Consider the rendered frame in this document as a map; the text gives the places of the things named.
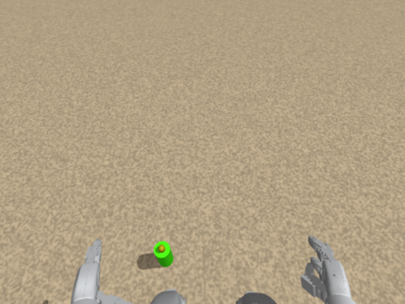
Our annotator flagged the bottle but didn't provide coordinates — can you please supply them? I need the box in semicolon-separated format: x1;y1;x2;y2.
154;241;173;267

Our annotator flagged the right robot hand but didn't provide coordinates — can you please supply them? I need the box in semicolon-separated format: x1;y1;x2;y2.
301;236;352;303

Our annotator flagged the left robot hand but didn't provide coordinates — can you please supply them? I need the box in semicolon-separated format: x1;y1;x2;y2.
71;239;132;304

